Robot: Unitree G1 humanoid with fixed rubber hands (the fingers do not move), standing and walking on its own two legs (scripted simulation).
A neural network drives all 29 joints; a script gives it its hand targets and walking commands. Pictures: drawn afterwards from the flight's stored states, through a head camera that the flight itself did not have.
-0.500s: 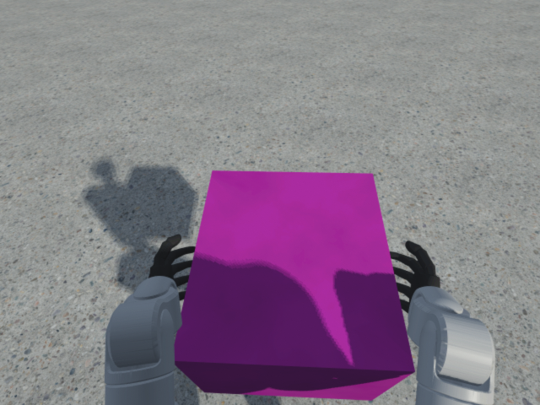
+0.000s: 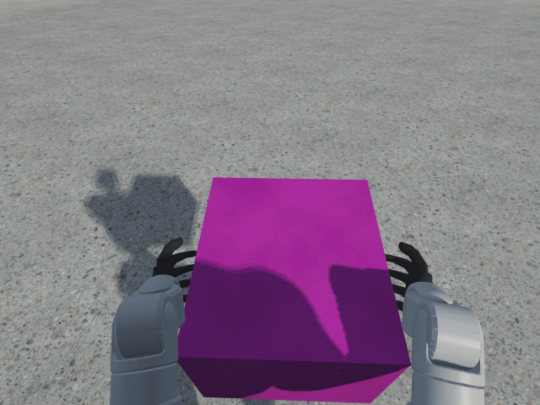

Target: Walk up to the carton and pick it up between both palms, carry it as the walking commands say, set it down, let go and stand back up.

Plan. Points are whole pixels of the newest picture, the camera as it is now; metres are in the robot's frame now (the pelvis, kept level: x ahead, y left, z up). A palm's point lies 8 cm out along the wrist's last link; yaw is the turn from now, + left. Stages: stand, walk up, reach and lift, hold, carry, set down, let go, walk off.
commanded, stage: carry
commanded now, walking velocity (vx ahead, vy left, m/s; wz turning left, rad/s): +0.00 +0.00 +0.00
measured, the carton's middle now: (288, 285) +0.32 -0.01 +0.01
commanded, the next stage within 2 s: none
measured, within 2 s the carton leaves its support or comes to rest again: neither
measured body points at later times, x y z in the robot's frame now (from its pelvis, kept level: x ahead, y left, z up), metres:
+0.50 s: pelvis +0.01 +0.00 +0.00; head +0.00 -0.01 +0.45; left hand +0.30 +0.17 +0.06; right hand +0.29 -0.18 +0.06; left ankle +0.08 +0.14 -0.73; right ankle +0.07 -0.11 -0.73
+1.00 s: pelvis +0.03 +0.00 +0.00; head +0.01 -0.01 +0.45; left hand +0.31 +0.17 +0.05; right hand +0.31 -0.18 +0.05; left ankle +0.08 +0.14 -0.73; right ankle +0.07 -0.11 -0.73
